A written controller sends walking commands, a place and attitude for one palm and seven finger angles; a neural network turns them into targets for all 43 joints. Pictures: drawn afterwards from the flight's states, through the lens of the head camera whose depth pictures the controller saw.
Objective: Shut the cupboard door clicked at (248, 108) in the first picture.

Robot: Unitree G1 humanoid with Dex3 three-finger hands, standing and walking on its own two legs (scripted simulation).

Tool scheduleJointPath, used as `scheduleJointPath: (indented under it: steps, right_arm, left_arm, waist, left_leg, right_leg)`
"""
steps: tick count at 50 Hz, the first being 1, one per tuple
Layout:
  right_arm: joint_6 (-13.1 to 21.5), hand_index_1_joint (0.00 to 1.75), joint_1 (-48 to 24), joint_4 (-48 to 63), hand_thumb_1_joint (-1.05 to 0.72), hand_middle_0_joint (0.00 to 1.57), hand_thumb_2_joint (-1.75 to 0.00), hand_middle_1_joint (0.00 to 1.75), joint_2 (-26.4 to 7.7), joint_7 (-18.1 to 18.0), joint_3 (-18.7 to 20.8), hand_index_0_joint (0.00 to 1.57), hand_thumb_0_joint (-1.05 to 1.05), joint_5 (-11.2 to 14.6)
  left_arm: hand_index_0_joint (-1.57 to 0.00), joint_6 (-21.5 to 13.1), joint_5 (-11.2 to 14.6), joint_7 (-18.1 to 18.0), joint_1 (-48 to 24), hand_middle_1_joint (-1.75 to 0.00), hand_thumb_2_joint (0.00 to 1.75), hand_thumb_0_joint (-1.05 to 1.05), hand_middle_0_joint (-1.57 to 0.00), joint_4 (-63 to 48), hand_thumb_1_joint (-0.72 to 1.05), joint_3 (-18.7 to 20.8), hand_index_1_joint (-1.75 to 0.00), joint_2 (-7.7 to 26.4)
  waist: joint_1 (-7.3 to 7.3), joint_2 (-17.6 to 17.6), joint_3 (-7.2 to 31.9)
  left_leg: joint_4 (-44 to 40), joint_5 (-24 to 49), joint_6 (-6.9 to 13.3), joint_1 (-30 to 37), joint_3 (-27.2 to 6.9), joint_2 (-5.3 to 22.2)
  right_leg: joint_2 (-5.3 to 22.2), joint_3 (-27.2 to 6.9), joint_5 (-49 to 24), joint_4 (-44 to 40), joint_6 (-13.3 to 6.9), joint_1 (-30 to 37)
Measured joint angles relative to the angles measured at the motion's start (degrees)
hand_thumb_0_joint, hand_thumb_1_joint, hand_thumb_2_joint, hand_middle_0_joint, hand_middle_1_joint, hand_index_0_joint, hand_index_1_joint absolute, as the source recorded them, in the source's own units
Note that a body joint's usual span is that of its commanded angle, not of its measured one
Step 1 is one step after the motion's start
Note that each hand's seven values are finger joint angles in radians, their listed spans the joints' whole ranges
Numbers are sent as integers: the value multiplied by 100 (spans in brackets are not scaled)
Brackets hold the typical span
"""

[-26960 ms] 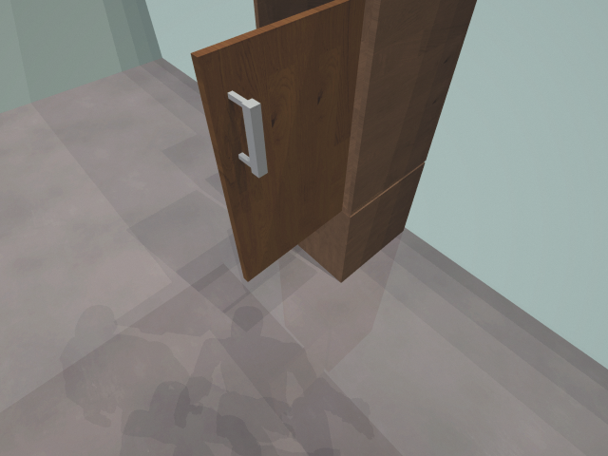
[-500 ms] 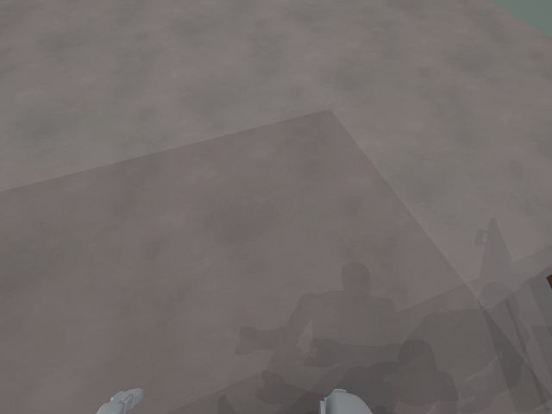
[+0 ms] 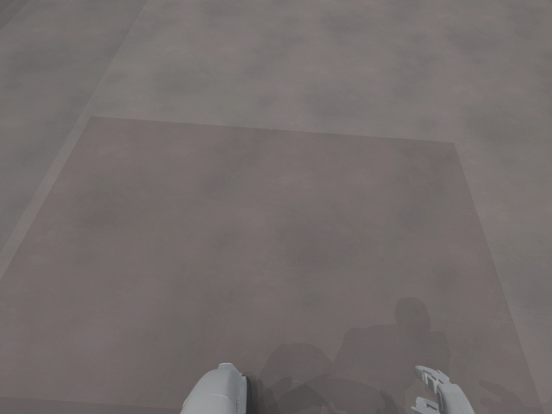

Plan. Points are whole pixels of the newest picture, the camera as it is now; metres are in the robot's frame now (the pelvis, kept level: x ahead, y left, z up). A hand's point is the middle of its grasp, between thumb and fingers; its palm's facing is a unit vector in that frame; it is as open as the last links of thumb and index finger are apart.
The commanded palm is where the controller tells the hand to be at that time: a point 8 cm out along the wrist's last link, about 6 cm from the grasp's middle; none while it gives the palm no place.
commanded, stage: walk to a spot facing it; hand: left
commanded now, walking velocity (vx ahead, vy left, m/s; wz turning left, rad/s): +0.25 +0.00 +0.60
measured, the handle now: out of the picture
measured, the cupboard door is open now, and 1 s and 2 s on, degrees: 65 65 65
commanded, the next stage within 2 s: turn to face it in 0.08 s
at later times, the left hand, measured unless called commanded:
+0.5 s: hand (175, 323) +0.26 +0.20 -0.16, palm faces +0.01 -0.99 -0.17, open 7.4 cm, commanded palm none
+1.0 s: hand (175, 258) +0.38 +0.24 -0.16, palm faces -0.23 -0.95 -0.22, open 7.4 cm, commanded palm none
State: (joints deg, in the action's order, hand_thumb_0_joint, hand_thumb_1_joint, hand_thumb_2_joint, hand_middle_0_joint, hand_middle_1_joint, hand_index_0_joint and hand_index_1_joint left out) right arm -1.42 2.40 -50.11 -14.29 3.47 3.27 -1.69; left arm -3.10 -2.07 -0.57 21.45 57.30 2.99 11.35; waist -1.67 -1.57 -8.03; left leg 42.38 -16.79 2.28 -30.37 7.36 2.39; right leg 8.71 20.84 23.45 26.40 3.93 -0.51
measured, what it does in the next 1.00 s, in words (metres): walks ahead, turning right: left foot, then right foot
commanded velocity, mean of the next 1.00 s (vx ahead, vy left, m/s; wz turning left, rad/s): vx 0.03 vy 0.00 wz -0.43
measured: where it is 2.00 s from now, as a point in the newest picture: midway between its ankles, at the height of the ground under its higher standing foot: (263, 367)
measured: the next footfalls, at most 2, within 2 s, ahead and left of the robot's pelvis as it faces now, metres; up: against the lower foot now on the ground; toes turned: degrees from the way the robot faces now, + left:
left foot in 0.04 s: +0.16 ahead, +0.09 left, +0.00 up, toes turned +8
right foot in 0.54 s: +0.26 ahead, -0.09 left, +0.00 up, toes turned -6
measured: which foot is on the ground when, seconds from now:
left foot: up 0.00-0.02, down 0.04-0.56, up 0.58-0.84, down 0.86-1.00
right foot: down 0.00-0.04, up 0.06-0.52, down 0.54-0.86, up 0.88-1.00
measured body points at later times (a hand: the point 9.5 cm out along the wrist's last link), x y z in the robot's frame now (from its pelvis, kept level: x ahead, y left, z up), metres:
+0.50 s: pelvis +0.17 +0.03 +0.00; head +0.20 +0.04 +0.45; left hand +0.26 +0.26 -0.15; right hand +0.19 -0.21 -0.15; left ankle +0.12 +0.09 -0.73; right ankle +0.23 -0.10 -0.71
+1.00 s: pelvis +0.24 +0.05 +0.00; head +0.29 +0.06 +0.45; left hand +0.40 +0.29 -0.14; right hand +0.26 -0.21 -0.13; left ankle +0.27 +0.17 -0.73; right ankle +0.19 -0.06 -0.67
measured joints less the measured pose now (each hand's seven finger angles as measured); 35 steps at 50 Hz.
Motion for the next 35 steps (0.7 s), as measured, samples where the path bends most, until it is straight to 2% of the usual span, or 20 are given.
scheduleJointPath:
  steps: [2,3,5,6,8,9,12,15,19,23,25,27,28,29,32,33,35]
  right_arm:
    - [112,30,-92,181,-91,20,-90,29,-48,-3,-48,19,0,-22]
    - [198,30,-97,286,-91,20,-90,29,-103,-24,-54,19,0,-35]
    - [311,30,-83,344,-91,20,-90,29,-83,-123,-84,20,0,0]
    - [326,30,-20,335,-91,20,-90,29,-68,-164,-119,20,0,10]
    - [313,30,147,265,-91,20,-90,30,-27,-237,-160,20,0,18]
    - [305,30,236,207,-91,20,-90,30,-1,-266,-174,20,0,20]
    - [296,30,498,-7,-90,20,-90,30,132,-333,-230,20,0,33]
    - [308,30,770,-260,-90,20,-90,30,337,-397,-285,20,0,57]
    - [303,30,1095,-573,-93,21,-90,30,456,-486,-250,20,0,67]
    - [209,30,1290,-773,-92,21,-90,30,501,-499,-250,20,0,33]
    - [152,30,1339,-831,-92,21,-90,30,500,-519,-234,20,0,19]
    - [110,30,1407,-857,-91,21,-90,30,485,-534,-213,20,0,32]
    - [89,30,1426,-867,-91,21,-90,30,472,-530,-195,20,0,58]
    - [57,30,1380,-884,-91,21,-90,30,440,-526,-164,20,0,88]
    - [-77,30,1181,-837,-91,21,-90,30,369,-551,-122,20,0,128]
    - [-100,30,1119,-794,-91,21,-90,30,362,-549,-115,20,0,130]
    - [-130,30,1010,-665,-91,20,-90,30,357,-530,-104,20,0,120]
  left_arm:
    - [-20,66,30,33,230,-30,90,0,-20,70,91,1,-30,42]
    - [-20,135,50,72,299,-30,90,0,-20,87,91,0,-30,48]
    - [-20,316,73,88,117,-30,90,0,-20,84,91,29,-30,177]
    - [-20,361,71,68,-9,-30,90,1,-20,54,91,62,-30,225]
    - [-20,387,41,64,-286,-30,90,1,-20,-50,91,121,-30,262]
    - [-20,382,23,78,-424,-30,90,1,-20,-129,91,137,-30,261]
    - [-20,334,4,84,-786,-30,90,1,-20,-357,91,137,-30,225]
    - [-20,306,17,46,-1034,-30,90,0,-20,-437,91,77,-30,169]
    - [-19,353,49,3,-1195,-30,90,0,-20,-351,91,-7,-30,41]
    - [-19,473,55,42,-1205,-30,90,0,-20,-272,91,-40,-30,-112]
    - [-20,512,46,74,-1181,-30,90,0,-20,-264,91,-39,-30,-173]
    - [-20,506,38,105,-1133,-30,90,0,-20,-287,91,-36,-30,-208]
    - [-20,464,29,108,-1114,-30,90,0,-20,-302,91,-32,-30,-214]
    - [-20,405,22,95,-1133,-30,90,0,-20,-296,91,-30,-30,-243]
    - [-20,336,51,4,-1147,-30,90,0,-20,-328,91,-37,-30,-295]
    - [-20,360,53,-30,-1136,-30,90,0,-20,-337,91,-23,-30,-292]
    - [-20,423,41,-68,-1103,-30,90,0,-20,-338,91,14,-30,-255]
  waist:
    - [-33,-11,25]
    - [7,94,69]
    - [-23,10,-40]
    - [-60,-30,-47]
    - [-77,-47,1]
    - [-69,-35,34]
    - [-12,-3,141]
    - [52,15,272]
    - [134,8,415]
    - [202,52,443]
    - [241,102,410]
    - [270,152,387]
    - [266,179,379]
    - [267,263,318]
    - [272,345,158]
    - [259,320,139]
    - [247,247,155]
  left_leg:
    - [-589,94,177,443,103,-156]
    - [-598,677,299,423,63,-128]
    - [-96,451,415,351,26,-251]
    - [-60,246,425,413,3,-311]
    - [-271,97,413,616,-82,-426]
    - [-452,159,369,737,-133,-472]
    - [-1007,302,408,1128,-273,-584]
    - [-1502,380,400,1565,-353,-603]
    - [-1868,296,339,2087,-298,-568]
    - [-1731,-70,272,2361,-57,-449]
    - [-1496,-337,213,2405,100,-352]
    - [-1104,-676,132,2361,244,-234]
    - [-745,-856,76,2231,304,-152]
    - [-155,-939,-45,1989,251,-50]
    - [1663,-1458,-327,1118,-288,-113]
    - [1960,-1441,-378,895,-388,-114]
    - [2002,-1308,-455,603,-510,-62]
  right_leg:
    - [243,-7,369,868,68,-176]
    - [260,-208,557,1805,50,-519]
    - [165,-1055,674,3588,-34,-1313]
    - [89,-1346,594,4152,-65,-1685]
    - [23,-1659,257,4597,-84,-2301]
    - [16,-1756,64,4578,-75,-2547]
    - [-14,-1975,-423,4178,-38,-3089]
    - [-112,-2081,-815,3579,-30,-3297]
    - [-322,-2112,-1158,2618,-98,-3105]
    - [-541,-1927,-1025,1844,-216,-2631]
    - [-651,-1802,-928,1533,-286,-2332]
    - [-753,-1686,-1186,1040,-369,-1939]
    - [-821,-1694,-1010,853,-470,-1801]
    - [-922,-1706,-788,891,-549,-1813]
    - [-1067,-1794,-738,856,-612,-1808]
    - [-1086,-1849,-804,759,-606,-1775]
    - [-1096,-1973,-899,570,-600,-1724]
